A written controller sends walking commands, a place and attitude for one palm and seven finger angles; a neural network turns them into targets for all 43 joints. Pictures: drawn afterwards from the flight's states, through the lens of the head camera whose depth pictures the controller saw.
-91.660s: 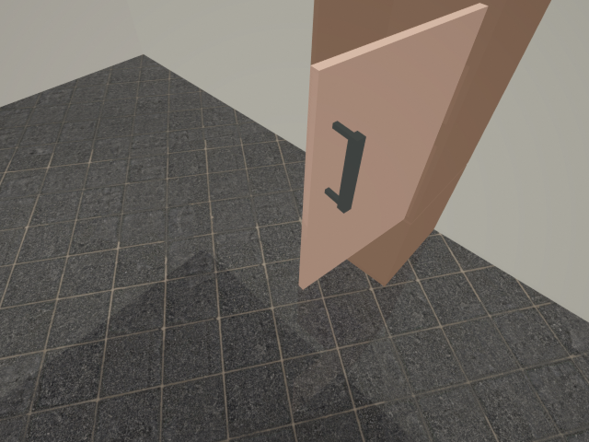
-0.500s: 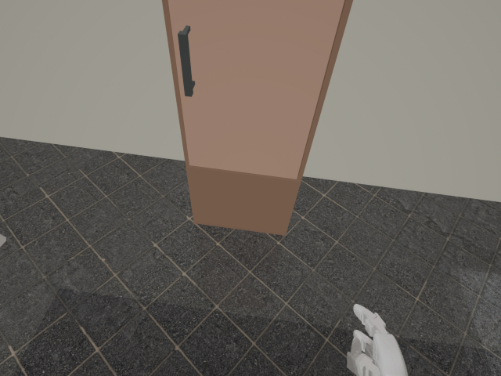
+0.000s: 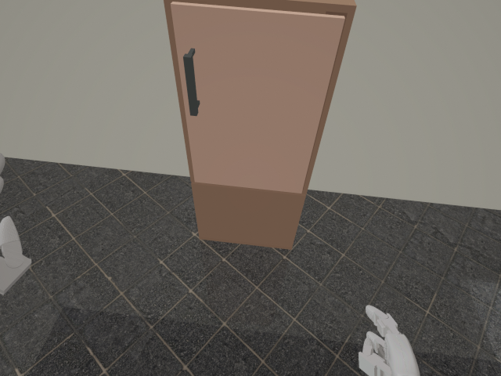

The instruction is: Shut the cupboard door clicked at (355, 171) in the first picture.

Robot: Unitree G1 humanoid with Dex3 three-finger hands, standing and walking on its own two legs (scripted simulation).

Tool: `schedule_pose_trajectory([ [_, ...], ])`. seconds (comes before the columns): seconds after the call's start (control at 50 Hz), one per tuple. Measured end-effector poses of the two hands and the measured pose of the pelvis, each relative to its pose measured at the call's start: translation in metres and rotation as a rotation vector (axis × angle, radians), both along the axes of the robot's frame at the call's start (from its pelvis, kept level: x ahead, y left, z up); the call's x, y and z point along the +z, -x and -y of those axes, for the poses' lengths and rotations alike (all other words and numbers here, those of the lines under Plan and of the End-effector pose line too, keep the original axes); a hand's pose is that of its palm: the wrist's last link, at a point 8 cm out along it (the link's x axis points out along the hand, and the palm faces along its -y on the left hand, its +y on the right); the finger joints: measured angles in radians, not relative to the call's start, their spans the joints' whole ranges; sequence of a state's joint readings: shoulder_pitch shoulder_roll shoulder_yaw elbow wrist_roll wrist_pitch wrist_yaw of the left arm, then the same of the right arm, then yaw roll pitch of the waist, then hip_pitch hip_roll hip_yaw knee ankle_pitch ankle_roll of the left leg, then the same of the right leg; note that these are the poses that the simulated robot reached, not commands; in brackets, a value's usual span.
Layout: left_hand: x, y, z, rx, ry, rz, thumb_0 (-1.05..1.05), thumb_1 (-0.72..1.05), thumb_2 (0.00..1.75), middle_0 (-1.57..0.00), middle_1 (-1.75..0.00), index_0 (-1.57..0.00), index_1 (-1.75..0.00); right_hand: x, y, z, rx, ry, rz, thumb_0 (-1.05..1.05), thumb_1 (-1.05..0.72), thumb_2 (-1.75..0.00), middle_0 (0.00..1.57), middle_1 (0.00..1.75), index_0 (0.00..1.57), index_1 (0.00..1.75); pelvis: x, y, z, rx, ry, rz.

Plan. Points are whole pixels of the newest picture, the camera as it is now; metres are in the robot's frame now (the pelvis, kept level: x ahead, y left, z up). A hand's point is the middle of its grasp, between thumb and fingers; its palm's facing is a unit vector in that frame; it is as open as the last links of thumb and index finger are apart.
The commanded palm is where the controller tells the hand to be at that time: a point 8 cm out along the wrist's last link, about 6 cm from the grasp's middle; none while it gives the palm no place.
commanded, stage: let the arm hang, fingers relaxed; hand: left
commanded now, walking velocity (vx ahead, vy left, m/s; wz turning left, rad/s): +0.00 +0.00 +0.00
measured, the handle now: (193, 83) +0.80 +0.18 +0.07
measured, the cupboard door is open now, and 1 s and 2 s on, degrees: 0 0 0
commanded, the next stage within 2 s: look to check the result in 1.16 s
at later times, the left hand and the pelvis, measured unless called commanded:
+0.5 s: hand out of the picture -0.06 +0.18 -0.18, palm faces +0.06 -0.98 -0.16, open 7.1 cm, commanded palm none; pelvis -0.04 +0.00 +0.00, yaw +2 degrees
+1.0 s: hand out of the picture -0.04 +0.17 -0.17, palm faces +0.05 -0.98 -0.18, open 7.4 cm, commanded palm none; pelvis -0.04 +0.01 +0.00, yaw +1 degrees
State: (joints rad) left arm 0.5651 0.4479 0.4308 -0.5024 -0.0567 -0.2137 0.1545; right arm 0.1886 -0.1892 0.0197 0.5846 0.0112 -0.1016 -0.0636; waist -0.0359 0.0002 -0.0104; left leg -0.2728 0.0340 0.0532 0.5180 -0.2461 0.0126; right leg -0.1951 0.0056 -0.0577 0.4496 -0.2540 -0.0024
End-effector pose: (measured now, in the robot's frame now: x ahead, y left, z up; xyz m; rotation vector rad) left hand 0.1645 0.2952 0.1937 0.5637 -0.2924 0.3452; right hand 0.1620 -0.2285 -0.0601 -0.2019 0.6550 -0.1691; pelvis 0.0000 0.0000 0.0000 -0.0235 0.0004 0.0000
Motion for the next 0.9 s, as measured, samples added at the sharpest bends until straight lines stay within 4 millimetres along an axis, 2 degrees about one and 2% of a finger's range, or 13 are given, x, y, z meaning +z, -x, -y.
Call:
schedule_pose_trajectory([
  [0.06,-0.012,0.008,-0.008,0.038,0.019,-0.075,0.01,0.89,0.9,-0.21,-0.3,-0.21,-0.3,-0.003,0.003,-0.001,-0.004,-0.009,-0.013,0.01,-0.9,-0.9,0.21,0.3,0.2,0.3,0.001,0.001,-0.001,-0.002,0.0,-0.004],
  [0.08,-0.024,0.009,-0.011,0.045,0.019,-0.119,0.01,0.89,0.9,-0.21,-0.3,-0.21,-0.3,-0.007,0.005,-0.001,0.019,-0.015,-0.017,0.01,-0.9,-0.9,0.21,0.3,0.2,0.3,0.0,0.003,-0.002,0.005,0.001,-0.008],
  [0.12,-0.07,0.007,-0.019,0.073,0.078,-0.308,0.01,0.89,0.9,-0.2,-0.3,-0.21,-0.3,-0.022,0.008,0.002,0.078,-0.019,-0.068,0.0,-0.9,-0.9,0.21,0.3,0.2,0.3,-0.003,0.009,-0.006,0.015,0.0,-0.011],
  [0.18,-0.162,0.02,-0.018,0.133,0.228,-0.679,0.01,0.9,0.9,-0.2,-0.3,-0.2,-0.3,-0.045,0.019,0.009,0.1,-0.017,-0.16,0.0,-0.9,-0.9,0.21,0.3,0.2,0.3,-0.007,0.018,-0.012,0.019,-0.005,-0.009],
  [0.26,-0.265,0.074,0.017,0.145,0.399,-1.102,0.01,0.9,0.9,-0.2,-0.29,-0.2,-0.3,-0.06,0.053,0.016,0.07,-0.006,-0.283,0.0,-0.9,-0.9,0.21,0.3,0.2,0.3,-0.01,0.027,-0.011,0.022,-0.017,0.006],
  [0.3,-0.302,0.107,0.041,0.138,0.487,-1.257,0.01,0.9,0.9,-0.2,-0.29,-0.2,-0.3,-0.062,0.078,0.018,0.051,0.007,-0.361,0.0,-0.9,-0.9,0.21,0.3,0.2,0.3,-0.01,0.03,-0.009,0.026,-0.021,0.015],
  [0.34,-0.329,0.138,0.064,0.138,0.57,-1.383,0.01,0.91,0.9,-0.2,-0.29,-0.2,-0.3,-0.063,0.105,0.018,0.03,0.019,-0.448,0.0,-0.91,-0.9,0.2,0.3,0.2,0.3,-0.009,0.032,-0.007,0.029,-0.021,0.022],
  [0.4,-0.345,0.175,0.065,0.212,0.627,-1.476,0.0,0.98,0.9,-0.21,-0.3,-0.21,-0.3,-0.063,0.145,0.017,0.006,0.03,-0.58,0.0,-0.91,-0.9,0.2,0.3,0.2,0.3,-0.006,0.036,-0.003,0.038,-0.012,0.026],
  [0.48,-0.347,0.217,0.063,0.272,0.654,-1.579,0.0,0.98,0.9,-0.21,-0.3,-0.2,-0.3,-0.066,0.186,0.012,-0.031,0.015,-0.704,0.0,-0.91,-0.9,0.2,0.3,0.2,0.3,-0.002,0.038,-0.004,0.043,-0.004,0.027],
  [0.54,-0.34,0.242,0.059,0.324,0.651,-1.631,0.01,0.96,0.9,-0.2,-0.3,-0.2,-0.3,-0.072,0.203,0.006,-0.05,-0.014,-0.747,0.0,-0.91,-0.9,0.2,0.3,0.2,0.3,0.0,0.039,-0.006,0.041,-0.004,0.031],
  [0.62,-0.331,0.261,0.052,0.38,0.628,-1.667,0.01,0.93,0.9,-0.2,-0.3,-0.2,-0.3,-0.081,0.213,-0.003,-0.062,-0.061,-0.756,0.0,-0.91,-0.9,0.2,0.3,0.2,0.3,0.001,0.04,-0.008,0.033,-0.007,0.037],
  [0.74,-0.327,0.26,0.047,0.401,0.599,-1.658,0.01,0.91,0.9,-0.2,-0.3,-0.2,-0.3,-0.09,0.213,-0.017,-0.07,-0.114,-0.732,0.0,-0.91,-0.9,0.2,0.3,0.2,0.3,0.001,0.042,-0.008,0.02,-0.013,0.045],
  [0.9,-0.334,0.225,0.06,0.326,0.612,-1.591,0.01,0.91,0.9,-0.2,-0.29,-0.2,-0.3,-0.089,0.214,-0.023,-0.086,-0.13,-0.723,0.0,-0.91,-0.9,0.2,0.3,0.2,0.3,0.001,0.04,-0.007,0.011,-0.018,0.042],
])
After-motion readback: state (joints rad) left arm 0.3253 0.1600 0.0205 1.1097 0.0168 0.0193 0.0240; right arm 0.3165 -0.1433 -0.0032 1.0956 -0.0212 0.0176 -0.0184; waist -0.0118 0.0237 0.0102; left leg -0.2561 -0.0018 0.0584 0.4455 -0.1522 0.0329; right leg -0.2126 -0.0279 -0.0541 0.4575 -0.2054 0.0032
